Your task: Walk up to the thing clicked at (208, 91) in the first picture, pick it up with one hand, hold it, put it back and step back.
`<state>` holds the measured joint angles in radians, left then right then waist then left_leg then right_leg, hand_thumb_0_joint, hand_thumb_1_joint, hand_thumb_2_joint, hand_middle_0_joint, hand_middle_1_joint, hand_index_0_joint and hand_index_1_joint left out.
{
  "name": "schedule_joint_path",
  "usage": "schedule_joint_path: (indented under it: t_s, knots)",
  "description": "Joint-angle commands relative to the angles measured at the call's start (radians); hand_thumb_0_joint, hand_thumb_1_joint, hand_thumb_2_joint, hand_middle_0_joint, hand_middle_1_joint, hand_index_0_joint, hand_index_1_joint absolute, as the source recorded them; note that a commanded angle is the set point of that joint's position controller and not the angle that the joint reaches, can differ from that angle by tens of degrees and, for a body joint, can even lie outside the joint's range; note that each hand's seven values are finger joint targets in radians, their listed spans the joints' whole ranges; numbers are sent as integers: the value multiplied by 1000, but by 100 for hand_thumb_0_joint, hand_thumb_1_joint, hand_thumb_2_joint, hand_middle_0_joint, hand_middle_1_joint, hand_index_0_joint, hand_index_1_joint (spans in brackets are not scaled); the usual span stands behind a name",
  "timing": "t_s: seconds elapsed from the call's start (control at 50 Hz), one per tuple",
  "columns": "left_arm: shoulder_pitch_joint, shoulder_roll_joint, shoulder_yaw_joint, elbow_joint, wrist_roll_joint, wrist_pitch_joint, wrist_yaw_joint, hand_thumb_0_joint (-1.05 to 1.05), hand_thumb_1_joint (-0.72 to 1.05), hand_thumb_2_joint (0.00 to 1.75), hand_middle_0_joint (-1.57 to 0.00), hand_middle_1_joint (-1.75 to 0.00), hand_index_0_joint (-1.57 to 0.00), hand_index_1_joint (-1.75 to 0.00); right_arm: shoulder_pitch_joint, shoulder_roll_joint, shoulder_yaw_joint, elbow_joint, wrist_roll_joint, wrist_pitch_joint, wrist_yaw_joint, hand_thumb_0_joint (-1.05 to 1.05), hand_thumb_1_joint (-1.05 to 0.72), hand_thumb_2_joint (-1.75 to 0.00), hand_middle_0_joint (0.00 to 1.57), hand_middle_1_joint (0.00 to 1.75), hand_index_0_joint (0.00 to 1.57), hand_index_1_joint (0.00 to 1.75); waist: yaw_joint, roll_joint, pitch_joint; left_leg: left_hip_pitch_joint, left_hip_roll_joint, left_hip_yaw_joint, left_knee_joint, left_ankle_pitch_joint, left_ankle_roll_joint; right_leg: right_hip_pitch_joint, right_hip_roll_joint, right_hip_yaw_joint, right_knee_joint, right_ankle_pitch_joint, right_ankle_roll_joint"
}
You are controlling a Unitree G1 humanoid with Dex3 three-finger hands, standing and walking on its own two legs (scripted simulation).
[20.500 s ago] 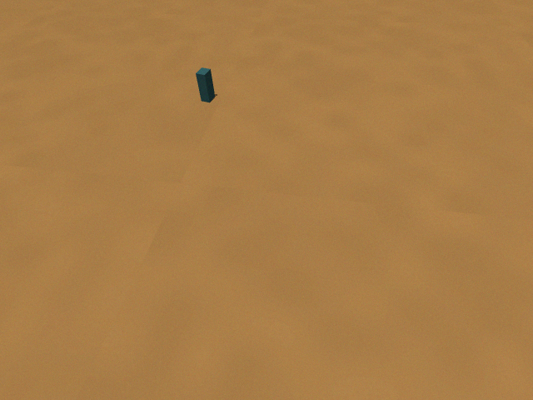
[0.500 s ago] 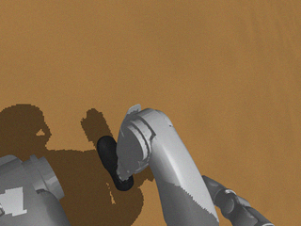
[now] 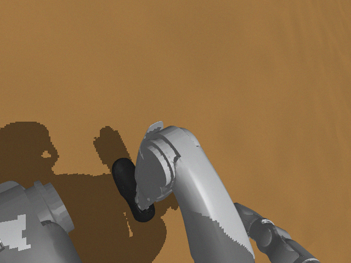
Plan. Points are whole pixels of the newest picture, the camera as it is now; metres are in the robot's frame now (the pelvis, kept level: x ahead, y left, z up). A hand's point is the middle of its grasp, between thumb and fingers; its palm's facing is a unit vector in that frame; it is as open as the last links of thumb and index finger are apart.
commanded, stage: close in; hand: left
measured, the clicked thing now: out of the picture +0.56 +0.25 -0.21
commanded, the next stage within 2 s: none
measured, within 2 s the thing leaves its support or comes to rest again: neither
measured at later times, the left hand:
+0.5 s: hand out of the picture +0.52 +0.25 -0.18, palm faces +0.24 -0.97 -0.05, open 15.1 cm
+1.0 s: hand out of the picture +0.52 +0.25 -0.18, palm faces +0.23 -0.97 -0.06, open 13.6 cm
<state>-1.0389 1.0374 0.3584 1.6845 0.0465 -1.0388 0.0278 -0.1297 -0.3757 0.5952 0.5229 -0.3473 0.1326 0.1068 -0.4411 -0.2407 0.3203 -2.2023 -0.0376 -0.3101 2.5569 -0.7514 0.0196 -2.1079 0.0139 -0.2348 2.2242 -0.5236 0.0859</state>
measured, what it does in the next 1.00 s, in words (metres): stands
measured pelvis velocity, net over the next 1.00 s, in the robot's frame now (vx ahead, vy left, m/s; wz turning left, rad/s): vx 0.00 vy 0.00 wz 0.00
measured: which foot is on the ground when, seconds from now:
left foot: down 0.00-1.00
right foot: down 0.00-1.00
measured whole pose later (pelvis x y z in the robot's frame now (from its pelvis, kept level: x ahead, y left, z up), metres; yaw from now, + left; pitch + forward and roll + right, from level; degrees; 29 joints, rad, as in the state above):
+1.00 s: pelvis +0.00 +0.00 +0.00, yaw +0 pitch +21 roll -20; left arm -1.04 1.03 0.34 1.68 0.05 -1.03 0.02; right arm -0.12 -0.38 0.59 0.53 -0.34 0.13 0.11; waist -0.43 -0.23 0.32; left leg -2.20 -0.04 -0.31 2.55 -0.75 0.02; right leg -2.10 0.01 -0.24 2.22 -0.53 0.08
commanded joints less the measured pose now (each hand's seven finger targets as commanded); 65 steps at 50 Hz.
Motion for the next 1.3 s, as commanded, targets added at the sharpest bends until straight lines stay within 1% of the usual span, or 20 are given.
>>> schedule_joint_path:
  t_s: [0.0,0.16,0.22,0.3,0.38,0.42,0.48,0.5,0.52,0.58,0.6,0.66,0.68,0.74,0.78,0.9,1.02,1.12,1.24,1.28]
  knots:
    - [-235,148,9,-129,4,-60,-2,0,-23,15,-9,-9,-7,-9,104,-374,-106,31,-3,27,-13,0,-91,-90,20,30,20,30,-142,617,-608,414,77,18,-348,236,-28,405,39,-92,-116,169,-78]
    - [-233,136,4,-131,0,-62,-10,0,-18,20,-11,-13,-9,-13,102,-374,-112,29,-1,24,-12,0,-90,-90,20,30,20,30,-136,613,-595,397,76,18,-351,216,-28,395,38,-93,-110,153,-79]
    - [-232,130,2,-137,-3,-63,-12,0,-17,20,-11,-12,-9,-13,110,-375,-110,31,-1,25,-11,0,-90,-90,20,30,20,30,-141,613,-610,426,78,12,-349,247,-30,403,38,-95,-108,177,-77]
    - [-239,120,-5,-136,-3,-62,-13,0,-16,20,-13,-13,-11,-14,105,-374,-114,36,0,23,-11,0,-90,-90,20,30,20,30,-138,611,-598,403,74,21,-350,207,-28,396,38,-91,-114,149,-79]
    - [-238,139,-2,-138,3,-64,-15,0,-15,23,-16,-17,-14,-17,105,-376,-111,32,1,24,-12,0,-90,-90,20,30,20,30,-135,625,-605,426,78,13,-356,220,-33,379,38,-96,-109,152,-81]
    - [-232,126,-7,-148,1,-62,-17,0,-13,23,-15,-17,-14,-17,106,-373,-110,28,-2,25,-12,0,-90,-90,20,30,20,30,-139,625,-626,441,77,18,-341,253,-31,405,38,-92,-110,183,-78]
    - [-242,131,-11,-144,3,-58,-17,0,-14,25,-19,-20,-18,-20,102,-374,-114,38,1,22,-12,0,-90,-90,20,30,20,30,-137,631,-593,412,75,23,-348,221,-29,387,38,-90,-114,158,-81]
    - [-242,115,-7,-139,2,-57,-18,0,-14,25,-20,-20,-18,-20,109,-374,-112,36,-3,24,-11,0,-90,-90,20,30,20,30,-149,627,-597,435,76,13,-353,228,-33,378,36,-97,-114,162,-80]
    - [-247,115,-14,-132,5,-58,-17,0,-13,26,-20,-20,-19,-21,106,-377,-113,41,-2,22,-12,0,-90,-90,20,30,20,30,-148,636,-576,427,77,8,-359,214,-34,362,36,-101,-109,150,-81]
    - [-234,120,-5,-139,2,-61,-14,0,-11,28,-21,-22,-20,-22,115,-377,-114,33,-1,20,-9,0,-90,-90,20,30,20,30,-143,612,-603,423,74,13,-351,218,-30,389,35,-98,-114,159,-77]
    - [-234,133,-4,-149,3,-61,-15,0,-11,28,-21,-23,-20,-23,103,-373,-113,29,0,20,-10,0,-90,-90,20,30,20,30,-131,613,-604,417,74,19,-347,222,-29,394,37,-92,-113,160,-79]
    - [-236,124,-9,-150,3,-59,-18,0,-8,30,-25,-26,-24,-26,114,-375,-112,31,-1,21,-10,0,-90,-90,20,30,20,30,-143,629,-623,449,77,12,-349,264,-34,402,36,-96,-108,188,-79]
    - [-236,130,-2,-146,1,-56,-19,0,-9,30,-24,-25,-23,-25,116,-374,-114,32,1,22,-11,0,-90,-90,20,30,20,30,-135,622,-619,441,75,18,-346,256,-31,400,37,-93,-112,184,-79]
    - [-244,113,-15,-145,7,-51,-15,0,-6,32,-25,-27,-24,-27,118,-373,-111,38,-2,23,-10,0,-89,-90,20,30,20,30,-150,636,-605,445,77,9,-359,253,-35,390,34,-97,-112,180,-79]
    - [-249,134,-11,-145,11,-52,-15,0,-9,32,-27,-28,-26,-28,109,-375,-113,34,1,23,-13,0,-90,-90,20,30,20,30,-145,634,-594,436,77,11,-357,230,-33,368,35,-96,-112,160,-82]
    - [-256,110,-18,-140,11,-54,-15,0,-7,37,-32,-34,-31,-34,109,-376,-117,34,0,23,-10,0,-90,-90,20,30,20,30,-147,633,-575,437,75,7,-365,218,-36,354,31,-99,-110,152,-82]
    - [-260,103,-20,-139,4,-53,-16,0,-5,39,-33,-36,-32,-36,121,-375,-115,42,-2,19,-9,0,-90,-90,20,30,20,30,-154,609,-603,425,72,14,-352,224,-28,388,32,-93,-121,166,-77]
    - [-268,135,-12,-143,7,-51,-17,0,-7,41,-37,-39,-36,-39,123,-377,-112,39,3,23,-12,0,-90,-90,20,30,20,30,-147,635,-610,440,75,14,-362,235,-33,386,30,-92,-114,164,-80]
    - [-265,136,-7,-150,0,-44,-21,0,-3,43,-40,-42,-39,-42,136,-370,-110,41,2,20,-12,0,-91,-90,20,30,20,30,-147,617,-631,407,71,30,-343,238,-24,430,34,-84,-124,178,-75]
    - [-259,150,-4,-152,0,-41,-28,0,-2,44,-39,-43,-39,-42,127,-367,-112,37,5,19,-14,0,-90,-90,20,30,20,30,-137,614,-636,399,72,36,-339,235,-22,433,36,-78,-125,175,-76]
